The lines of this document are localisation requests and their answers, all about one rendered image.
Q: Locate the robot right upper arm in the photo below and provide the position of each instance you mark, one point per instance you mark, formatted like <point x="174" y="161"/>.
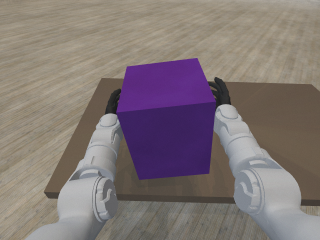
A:
<point x="273" y="200"/>

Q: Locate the right robot forearm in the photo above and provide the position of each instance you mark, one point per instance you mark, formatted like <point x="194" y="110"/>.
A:
<point x="238" y="142"/>

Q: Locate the carton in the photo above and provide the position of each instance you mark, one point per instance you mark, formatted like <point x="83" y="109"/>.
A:
<point x="166" y="111"/>

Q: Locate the robot left hand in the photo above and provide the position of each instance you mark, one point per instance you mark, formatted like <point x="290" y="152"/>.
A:
<point x="112" y="105"/>

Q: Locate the left robot forearm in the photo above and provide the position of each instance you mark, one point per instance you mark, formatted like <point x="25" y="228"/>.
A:
<point x="102" y="151"/>

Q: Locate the table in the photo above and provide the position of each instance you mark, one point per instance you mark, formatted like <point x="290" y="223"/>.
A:
<point x="284" y="118"/>

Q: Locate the robot left upper arm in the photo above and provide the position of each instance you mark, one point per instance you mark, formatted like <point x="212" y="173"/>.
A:
<point x="84" y="206"/>

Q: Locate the robot right hand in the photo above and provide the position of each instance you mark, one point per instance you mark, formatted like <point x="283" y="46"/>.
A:
<point x="222" y="93"/>

